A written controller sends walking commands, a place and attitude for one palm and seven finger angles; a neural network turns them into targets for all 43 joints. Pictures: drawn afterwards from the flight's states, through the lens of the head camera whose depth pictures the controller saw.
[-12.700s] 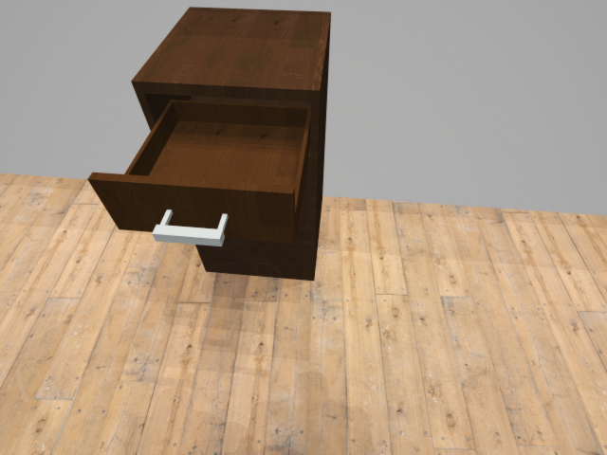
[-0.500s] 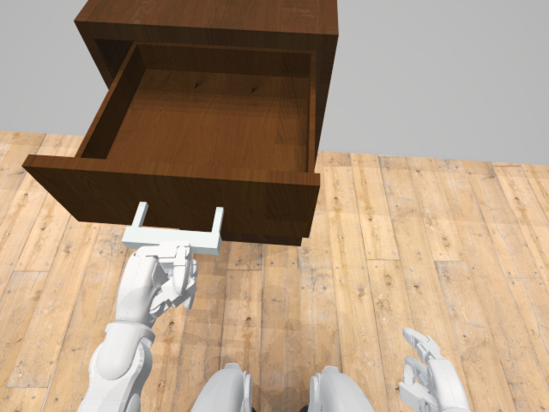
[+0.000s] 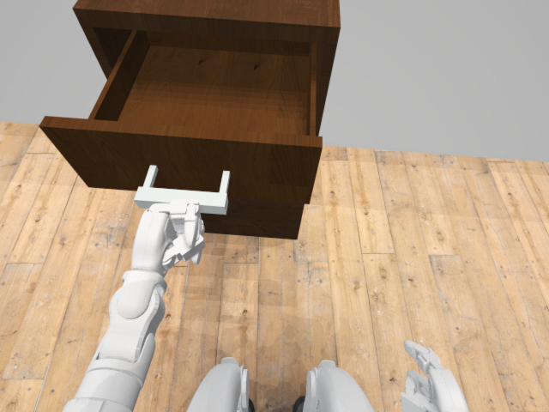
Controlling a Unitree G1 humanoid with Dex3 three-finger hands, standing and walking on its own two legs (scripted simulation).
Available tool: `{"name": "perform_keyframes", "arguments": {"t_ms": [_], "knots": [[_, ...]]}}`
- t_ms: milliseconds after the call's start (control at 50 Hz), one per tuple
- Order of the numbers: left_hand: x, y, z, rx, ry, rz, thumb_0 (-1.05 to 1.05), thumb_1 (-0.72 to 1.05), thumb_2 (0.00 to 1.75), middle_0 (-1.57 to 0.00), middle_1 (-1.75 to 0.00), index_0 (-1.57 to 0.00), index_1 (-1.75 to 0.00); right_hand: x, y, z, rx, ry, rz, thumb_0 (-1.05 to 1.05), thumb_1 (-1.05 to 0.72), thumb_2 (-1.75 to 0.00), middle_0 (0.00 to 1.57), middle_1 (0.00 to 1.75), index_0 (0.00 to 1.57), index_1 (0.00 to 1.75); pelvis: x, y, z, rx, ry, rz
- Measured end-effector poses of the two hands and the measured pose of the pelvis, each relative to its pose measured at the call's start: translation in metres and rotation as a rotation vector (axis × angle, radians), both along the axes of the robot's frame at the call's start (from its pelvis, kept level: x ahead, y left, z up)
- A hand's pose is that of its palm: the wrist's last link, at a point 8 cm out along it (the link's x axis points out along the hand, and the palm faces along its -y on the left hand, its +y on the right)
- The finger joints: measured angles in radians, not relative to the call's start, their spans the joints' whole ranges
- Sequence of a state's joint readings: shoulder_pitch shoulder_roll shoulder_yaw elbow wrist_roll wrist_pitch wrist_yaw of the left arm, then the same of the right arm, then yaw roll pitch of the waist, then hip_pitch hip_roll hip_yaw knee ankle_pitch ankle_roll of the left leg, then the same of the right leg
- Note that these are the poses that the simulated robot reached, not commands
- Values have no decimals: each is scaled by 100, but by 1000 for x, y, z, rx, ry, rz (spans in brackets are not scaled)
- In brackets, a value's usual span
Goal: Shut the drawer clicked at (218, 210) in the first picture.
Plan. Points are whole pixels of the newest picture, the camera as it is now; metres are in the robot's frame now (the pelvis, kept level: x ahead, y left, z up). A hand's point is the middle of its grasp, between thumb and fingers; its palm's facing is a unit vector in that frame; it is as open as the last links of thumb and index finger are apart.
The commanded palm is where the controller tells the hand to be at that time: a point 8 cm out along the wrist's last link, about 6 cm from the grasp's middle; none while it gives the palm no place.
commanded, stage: push the drawer shut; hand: left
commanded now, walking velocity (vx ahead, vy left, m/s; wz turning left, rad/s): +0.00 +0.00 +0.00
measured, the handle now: (185, 187) +0.43 +0.15 +0.04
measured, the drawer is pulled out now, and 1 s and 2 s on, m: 0.23 0.11 0.00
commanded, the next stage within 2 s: none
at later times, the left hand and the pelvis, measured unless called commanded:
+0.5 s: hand (210, 201) +0.41 +0.11 +0.03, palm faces -0.06 -1.00 -0.05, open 3.0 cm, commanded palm +0.40 +0.16 +0.04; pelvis +0.00 +0.00 +0.00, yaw -1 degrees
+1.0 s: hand (214, 168) +0.47 +0.11 +0.03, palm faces -0.05 -1.00 -0.06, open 3.0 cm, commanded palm +0.46 +0.16 +0.04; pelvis +0.00 +0.00 +0.00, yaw -1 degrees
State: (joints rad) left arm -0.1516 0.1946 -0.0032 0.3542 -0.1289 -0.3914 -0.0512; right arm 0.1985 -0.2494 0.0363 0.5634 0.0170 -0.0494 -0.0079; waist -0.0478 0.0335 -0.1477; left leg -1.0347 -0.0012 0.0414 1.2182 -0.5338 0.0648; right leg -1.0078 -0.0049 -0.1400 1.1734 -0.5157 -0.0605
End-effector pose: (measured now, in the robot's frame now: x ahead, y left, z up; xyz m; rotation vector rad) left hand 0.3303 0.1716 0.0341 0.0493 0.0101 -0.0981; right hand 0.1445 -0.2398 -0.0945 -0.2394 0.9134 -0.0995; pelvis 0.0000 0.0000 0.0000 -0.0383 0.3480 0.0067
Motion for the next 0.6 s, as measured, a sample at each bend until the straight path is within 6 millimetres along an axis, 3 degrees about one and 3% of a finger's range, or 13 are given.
{"name": "perform_keyframes", "arguments": {"t_ms": [600], "knots": [[72,-10,1,7,-13,39,-3,86,95,-140,-160,-140,-160,-62,-13,-13,-4,198,-99,1,-90,-90,21,30,20,30,1,2,3,9,31,-20]]}}
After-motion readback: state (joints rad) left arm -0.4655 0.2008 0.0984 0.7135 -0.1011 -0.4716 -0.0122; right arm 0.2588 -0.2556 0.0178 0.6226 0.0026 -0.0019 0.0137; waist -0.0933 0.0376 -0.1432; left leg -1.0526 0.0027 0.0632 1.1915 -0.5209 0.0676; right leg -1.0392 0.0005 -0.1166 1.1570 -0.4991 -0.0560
